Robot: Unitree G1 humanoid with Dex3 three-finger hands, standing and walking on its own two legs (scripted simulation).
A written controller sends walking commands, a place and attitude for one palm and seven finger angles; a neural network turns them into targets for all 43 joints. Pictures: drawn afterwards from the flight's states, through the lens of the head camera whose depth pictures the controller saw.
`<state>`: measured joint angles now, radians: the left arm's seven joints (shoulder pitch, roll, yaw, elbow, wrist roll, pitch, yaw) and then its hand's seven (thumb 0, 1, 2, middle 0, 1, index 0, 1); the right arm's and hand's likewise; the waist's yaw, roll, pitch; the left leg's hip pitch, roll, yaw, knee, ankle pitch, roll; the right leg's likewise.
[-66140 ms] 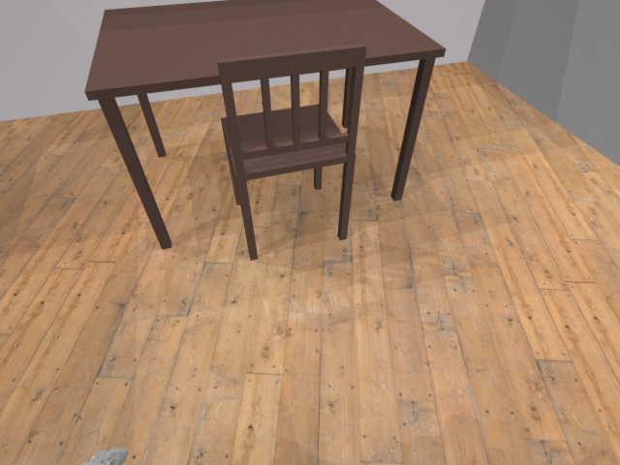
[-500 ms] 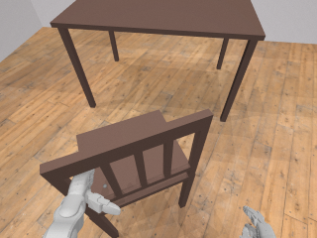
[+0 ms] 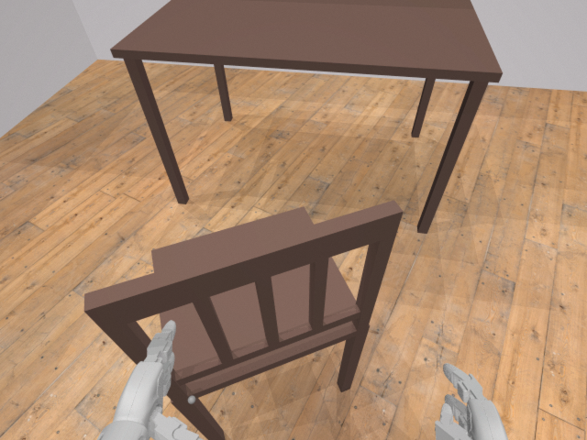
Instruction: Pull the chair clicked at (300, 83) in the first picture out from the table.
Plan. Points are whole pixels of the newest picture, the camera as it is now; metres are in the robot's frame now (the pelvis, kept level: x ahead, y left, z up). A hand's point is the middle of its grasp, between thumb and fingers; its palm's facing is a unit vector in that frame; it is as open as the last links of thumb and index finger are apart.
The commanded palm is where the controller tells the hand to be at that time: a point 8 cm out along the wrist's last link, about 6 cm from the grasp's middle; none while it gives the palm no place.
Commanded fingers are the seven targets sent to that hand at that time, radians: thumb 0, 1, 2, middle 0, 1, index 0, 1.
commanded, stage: draw the fingers out of the gap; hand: left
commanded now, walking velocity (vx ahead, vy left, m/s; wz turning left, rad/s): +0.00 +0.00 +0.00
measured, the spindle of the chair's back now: (267, 311) +0.34 +0.05 -0.07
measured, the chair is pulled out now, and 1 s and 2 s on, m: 0.66 0.66 0.66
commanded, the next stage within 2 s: draw the hand back to the body in 0.10 s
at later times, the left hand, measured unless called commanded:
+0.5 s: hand (162, 424) +0.16 +0.16 +0.03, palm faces -0.01 -1.00 -0.05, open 17.4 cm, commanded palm +0.13 +0.22 +0.06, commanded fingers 0.00 -0.55 0.20 0.00 0.00 0.00 0.00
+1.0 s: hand (62, 375) +0.18 +0.23 +0.12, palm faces +0.30 -0.86 -0.40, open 15.0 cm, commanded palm +0.14 +0.27 +0.15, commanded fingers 0.00 0.17 0.55 -0.10 -0.15 -0.10 -0.15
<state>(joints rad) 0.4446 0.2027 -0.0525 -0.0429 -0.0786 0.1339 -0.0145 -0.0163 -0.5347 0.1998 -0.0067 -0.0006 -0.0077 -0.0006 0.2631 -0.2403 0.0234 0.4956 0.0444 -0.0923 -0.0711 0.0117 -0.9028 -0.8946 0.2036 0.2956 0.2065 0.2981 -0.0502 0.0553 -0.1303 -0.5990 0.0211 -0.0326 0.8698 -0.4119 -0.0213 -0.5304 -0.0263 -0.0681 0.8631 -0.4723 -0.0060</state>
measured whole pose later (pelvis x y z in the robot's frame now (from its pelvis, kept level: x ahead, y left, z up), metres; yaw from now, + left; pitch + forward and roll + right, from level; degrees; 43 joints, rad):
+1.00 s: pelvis +0.00 +0.00 +0.02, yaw +0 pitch +1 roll -1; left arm 0.62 0.33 0.19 -0.40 -0.07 -0.01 0.13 -0.01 -0.16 0.39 -0.09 -0.09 -0.09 -0.09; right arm 0.23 -0.22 0.02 0.55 0.05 -0.12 -0.14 0.01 -0.90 -0.89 0.20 0.30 0.20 0.30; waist 0.02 0.07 -0.06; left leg -0.37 0.03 -0.03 0.71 -0.36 -0.02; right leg -0.30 -0.01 -0.07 0.68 -0.40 -0.01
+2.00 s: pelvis +0.02 +0.00 +0.04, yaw -2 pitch -3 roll -1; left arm 0.44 0.36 0.37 -0.38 -0.07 -0.07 0.12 0.01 0.89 0.90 -0.21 -0.30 -0.22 -0.30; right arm 0.17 -0.23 0.00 0.63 0.03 -0.07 -0.07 0.01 -0.90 -0.89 0.20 0.30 0.20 0.30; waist 0.04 0.08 0.03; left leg -0.14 0.04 0.00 0.46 -0.26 -0.02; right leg -0.07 0.00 -0.04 0.41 -0.28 0.00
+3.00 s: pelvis -0.12 +0.03 +0.03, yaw -2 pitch +1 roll -4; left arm 0.57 0.44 0.44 -0.60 -0.06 -0.21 0.13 0.01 0.89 0.90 -0.21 -0.30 -0.22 -0.30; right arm 0.15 -0.19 0.00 0.64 0.00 -0.14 -0.07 0.01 -0.90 -0.89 0.21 0.30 0.21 0.30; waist 0.01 0.07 0.08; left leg -0.52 0.07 -0.03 0.61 -0.12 0.00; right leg -0.29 0.08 -0.02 0.56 -0.29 0.00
